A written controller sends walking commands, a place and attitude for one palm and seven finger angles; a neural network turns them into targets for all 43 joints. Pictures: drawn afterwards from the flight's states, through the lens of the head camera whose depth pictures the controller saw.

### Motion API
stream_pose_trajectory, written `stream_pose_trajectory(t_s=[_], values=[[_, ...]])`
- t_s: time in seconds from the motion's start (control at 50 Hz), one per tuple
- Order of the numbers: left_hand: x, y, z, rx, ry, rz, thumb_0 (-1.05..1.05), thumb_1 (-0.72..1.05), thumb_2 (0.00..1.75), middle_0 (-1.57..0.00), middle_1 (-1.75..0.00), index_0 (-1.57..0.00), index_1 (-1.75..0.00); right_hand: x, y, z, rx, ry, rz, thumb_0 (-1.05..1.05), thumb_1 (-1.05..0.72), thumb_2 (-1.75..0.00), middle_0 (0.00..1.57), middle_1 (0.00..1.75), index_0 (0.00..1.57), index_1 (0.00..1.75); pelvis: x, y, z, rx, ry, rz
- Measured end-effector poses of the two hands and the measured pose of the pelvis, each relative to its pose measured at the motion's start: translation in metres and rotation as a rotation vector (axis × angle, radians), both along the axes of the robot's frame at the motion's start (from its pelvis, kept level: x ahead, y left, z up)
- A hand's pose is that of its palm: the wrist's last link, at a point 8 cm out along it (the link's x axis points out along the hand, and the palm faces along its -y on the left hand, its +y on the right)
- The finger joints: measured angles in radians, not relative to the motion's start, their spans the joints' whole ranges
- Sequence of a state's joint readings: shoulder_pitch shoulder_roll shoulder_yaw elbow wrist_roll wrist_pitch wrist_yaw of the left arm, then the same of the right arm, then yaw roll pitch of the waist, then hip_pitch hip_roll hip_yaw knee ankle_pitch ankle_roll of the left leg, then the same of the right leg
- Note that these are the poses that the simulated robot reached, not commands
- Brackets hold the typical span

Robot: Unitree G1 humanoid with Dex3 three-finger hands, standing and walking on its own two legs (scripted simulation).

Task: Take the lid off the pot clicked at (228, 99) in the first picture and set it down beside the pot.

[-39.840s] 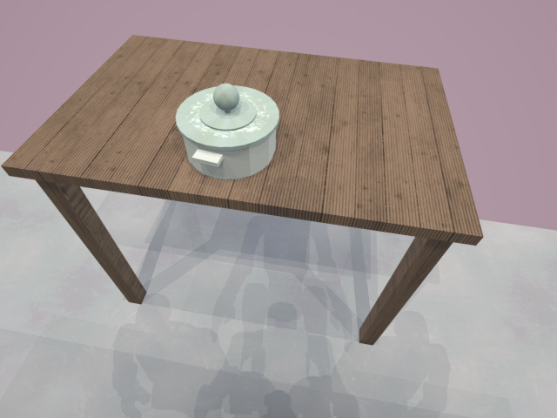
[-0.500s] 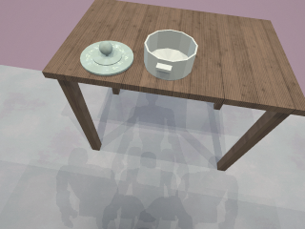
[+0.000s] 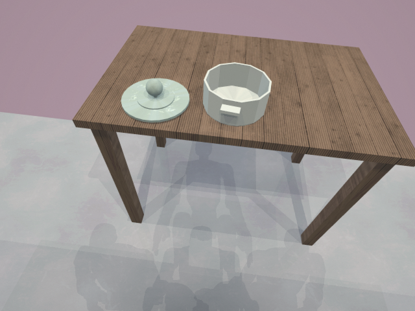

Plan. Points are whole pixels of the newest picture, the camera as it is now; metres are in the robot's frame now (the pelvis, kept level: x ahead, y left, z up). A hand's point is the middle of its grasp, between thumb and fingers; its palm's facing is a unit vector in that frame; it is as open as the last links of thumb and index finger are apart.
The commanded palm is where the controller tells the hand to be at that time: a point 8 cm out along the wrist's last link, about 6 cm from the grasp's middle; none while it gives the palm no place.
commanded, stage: let the arm hang, fingers relaxed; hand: left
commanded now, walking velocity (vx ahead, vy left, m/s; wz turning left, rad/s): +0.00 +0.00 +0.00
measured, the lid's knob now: (154, 87) +0.69 +0.20 +0.02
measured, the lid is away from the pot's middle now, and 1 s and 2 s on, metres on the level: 0.25 0.25 0.25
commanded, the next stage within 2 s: look to check the result in 0.10 s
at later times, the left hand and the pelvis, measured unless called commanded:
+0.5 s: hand out of the picture -0.02 +0.18 -0.18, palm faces +0.03 -0.99 -0.15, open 7.4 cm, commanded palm none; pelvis -0.01 +0.02 +0.00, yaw -1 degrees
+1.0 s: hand out of the picture -0.02 +0.18 -0.18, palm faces +0.02 -0.99 -0.16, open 7.4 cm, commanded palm none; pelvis -0.01 +0.02 +0.00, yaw -1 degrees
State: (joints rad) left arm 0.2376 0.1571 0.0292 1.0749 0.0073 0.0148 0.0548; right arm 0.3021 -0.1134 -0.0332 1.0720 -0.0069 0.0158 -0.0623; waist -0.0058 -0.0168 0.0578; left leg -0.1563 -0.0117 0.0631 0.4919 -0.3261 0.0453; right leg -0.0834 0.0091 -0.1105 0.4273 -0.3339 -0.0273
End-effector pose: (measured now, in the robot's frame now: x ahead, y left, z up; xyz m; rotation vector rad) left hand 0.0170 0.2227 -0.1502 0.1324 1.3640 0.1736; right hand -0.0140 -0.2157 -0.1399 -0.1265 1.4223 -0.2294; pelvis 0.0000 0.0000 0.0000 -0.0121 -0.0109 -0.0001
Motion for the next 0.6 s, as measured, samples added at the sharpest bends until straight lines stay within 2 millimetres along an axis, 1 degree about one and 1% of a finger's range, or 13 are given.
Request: stream_pose_trajectory(t_s=[0.14, 0.32, 0.46, 0.6], values=[[-0.015, 0.004, 0.0, -0.013, 0.038, -0.002, 0.01, 0.92, 0.9, -0.2, -0.3, -0.2, -0.3, -0.009, 0.01, 0.001, 0.008, 0.015, -0.002, 0.01, -0.93, -0.9, 0.2, 0.3, 0.2, 0.3, -0.005, 0.008, 0.001, -0.001, -0.001, -0.004], [-0.034, 0.002, -0.002, -0.037, 0.085, 0.0, 0.01, 0.91, 0.9, -0.2, -0.3, -0.2, -0.3, -0.019, 0.023, 0.001, 0.018, 0.031, -0.013, 0.01, -0.92, -0.9, 0.2, 0.3, 0.2, 0.3, -0.008, 0.016, 0.002, -0.002, -0.004, -0.01], [-0.041, 0.002, -0.002, -0.048, 0.102, 0.003, 0.01, 0.91, 0.9, -0.2, -0.3, -0.2, -0.3, -0.025, 0.03, 0.001, 0.025, 0.043, -0.015, 0.01, -0.92, -0.9, 0.2, 0.3, 0.2, 0.3, -0.011, 0.02, 0.002, -0.002, -0.003, -0.01], [-0.043, 0.003, -0.002, -0.048, 0.108, 0.001, 0.01, 0.91, 0.9, -0.2, -0.3, -0.2, -0.3, -0.028, 0.036, 0.0, 0.032, 0.049, -0.023, 0.01, -0.92, -0.9, 0.2, 0.3, 0.2, 0.3, -0.011, 0.023, 0.002, -0.002, 0.0, -0.012]])
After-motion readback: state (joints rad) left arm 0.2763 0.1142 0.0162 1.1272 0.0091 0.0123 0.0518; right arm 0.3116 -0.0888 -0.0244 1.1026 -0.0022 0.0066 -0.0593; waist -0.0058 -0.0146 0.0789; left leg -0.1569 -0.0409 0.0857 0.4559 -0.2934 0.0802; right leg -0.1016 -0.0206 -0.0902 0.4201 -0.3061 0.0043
